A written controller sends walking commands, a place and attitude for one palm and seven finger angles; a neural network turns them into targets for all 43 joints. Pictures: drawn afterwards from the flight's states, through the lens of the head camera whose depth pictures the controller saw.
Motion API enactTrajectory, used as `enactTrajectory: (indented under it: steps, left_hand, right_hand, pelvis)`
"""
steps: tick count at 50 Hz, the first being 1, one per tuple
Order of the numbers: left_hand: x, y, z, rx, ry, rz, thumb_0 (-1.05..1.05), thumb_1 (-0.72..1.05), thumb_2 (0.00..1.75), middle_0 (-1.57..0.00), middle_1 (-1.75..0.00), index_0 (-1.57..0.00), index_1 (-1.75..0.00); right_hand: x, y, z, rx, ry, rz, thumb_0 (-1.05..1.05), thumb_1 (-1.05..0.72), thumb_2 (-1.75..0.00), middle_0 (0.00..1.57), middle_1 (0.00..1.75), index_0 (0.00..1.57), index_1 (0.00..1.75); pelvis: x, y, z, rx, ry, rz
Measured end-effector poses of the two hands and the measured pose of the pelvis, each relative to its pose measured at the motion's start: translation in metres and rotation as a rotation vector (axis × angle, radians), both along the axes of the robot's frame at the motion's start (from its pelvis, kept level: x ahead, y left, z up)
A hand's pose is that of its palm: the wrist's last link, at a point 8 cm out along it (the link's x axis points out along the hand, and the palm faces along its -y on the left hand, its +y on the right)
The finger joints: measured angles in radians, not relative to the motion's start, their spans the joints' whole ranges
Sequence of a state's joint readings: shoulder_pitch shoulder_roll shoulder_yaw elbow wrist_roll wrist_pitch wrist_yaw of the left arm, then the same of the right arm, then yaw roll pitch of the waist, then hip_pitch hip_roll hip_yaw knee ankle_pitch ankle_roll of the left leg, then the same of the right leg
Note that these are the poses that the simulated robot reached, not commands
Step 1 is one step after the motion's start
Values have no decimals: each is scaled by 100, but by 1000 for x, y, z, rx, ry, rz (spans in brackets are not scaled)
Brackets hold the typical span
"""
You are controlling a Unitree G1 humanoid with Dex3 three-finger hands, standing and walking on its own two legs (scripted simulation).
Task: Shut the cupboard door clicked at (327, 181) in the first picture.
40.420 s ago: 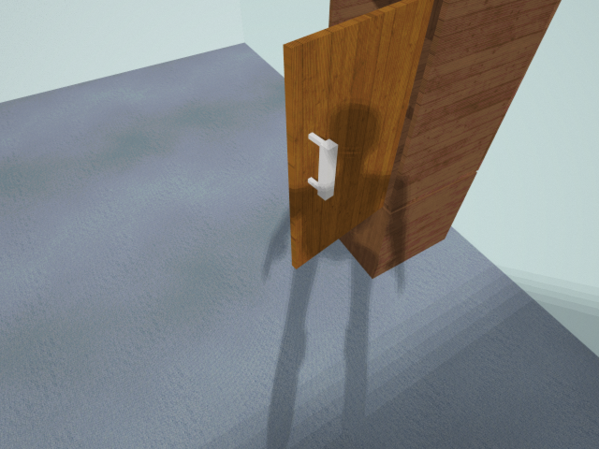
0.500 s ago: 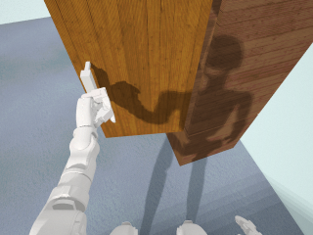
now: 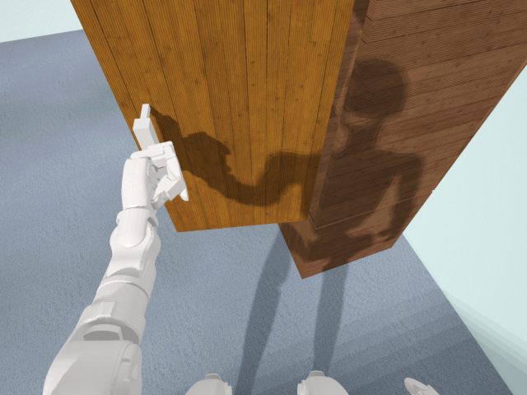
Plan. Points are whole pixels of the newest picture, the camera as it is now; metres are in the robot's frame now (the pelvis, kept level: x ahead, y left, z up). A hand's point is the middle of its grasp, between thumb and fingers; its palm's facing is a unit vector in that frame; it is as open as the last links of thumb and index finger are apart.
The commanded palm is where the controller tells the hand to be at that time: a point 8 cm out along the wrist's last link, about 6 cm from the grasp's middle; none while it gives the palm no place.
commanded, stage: push the door shut along its arc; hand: left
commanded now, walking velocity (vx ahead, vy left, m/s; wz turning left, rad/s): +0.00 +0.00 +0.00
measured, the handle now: (154, 143) +0.51 +0.19 +0.07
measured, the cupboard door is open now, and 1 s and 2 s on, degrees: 77 62 48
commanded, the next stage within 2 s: pull the fist back off the door in 1.70 s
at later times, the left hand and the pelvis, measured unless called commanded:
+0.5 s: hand (175, 153) +0.47 +0.14 +0.08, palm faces -0.04 -1.00 -0.03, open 3.1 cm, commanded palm +0.46 +0.18 +0.07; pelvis -0.01 +0.01 -0.01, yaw +1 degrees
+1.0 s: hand (200, 130) +0.53 +0.11 +0.08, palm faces -0.22 -0.98 -0.03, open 3.1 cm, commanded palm +0.54 +0.16 +0.07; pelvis -0.02 +0.02 -0.03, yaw +0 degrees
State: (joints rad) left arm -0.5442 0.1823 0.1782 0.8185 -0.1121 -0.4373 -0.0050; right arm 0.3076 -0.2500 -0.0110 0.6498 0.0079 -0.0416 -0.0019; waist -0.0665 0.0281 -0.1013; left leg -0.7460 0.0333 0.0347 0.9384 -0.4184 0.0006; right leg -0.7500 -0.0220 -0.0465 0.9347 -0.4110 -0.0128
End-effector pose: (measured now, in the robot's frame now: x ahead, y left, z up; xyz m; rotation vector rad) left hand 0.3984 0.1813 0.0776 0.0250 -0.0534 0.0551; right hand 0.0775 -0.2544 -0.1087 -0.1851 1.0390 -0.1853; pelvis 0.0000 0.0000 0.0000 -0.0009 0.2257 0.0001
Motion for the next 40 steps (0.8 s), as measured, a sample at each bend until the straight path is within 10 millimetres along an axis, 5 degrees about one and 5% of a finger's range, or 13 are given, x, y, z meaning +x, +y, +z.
enactTrajectory:
  steps: [5, 12, 40]
  left_hand:
    - [5, 3, -9, -15, 59, 1, 2, 90, 90, -130, -150, -130, -150]
    - [25, 7, 6, 10, -25, -36, 2, 90, 90, -131, -150, -130, -150]
    - [94, 12, 2, 3, 62, -178, 2, 90, 90, -131, -150, -130, -150]
  right_hand:
    - [5, 5, 3, 0, -16, 3, 1, -90, -90, 20, 30, 20, 30]
    - [-3, 6, -4, -9, 14, 4, 1, -90, -90, 20, 30, 20, 30]
    - [-103, -1, -18, -75, 242, -75, 1, -90, -90, 20, 30, 20, 30]
  pelvis:
    - [-1, 1, 1, 2, 0, 0]
    - [-3, 3, -5, -5, 21, 7]
    - [-21, 13, -29, -36, 137, 16]
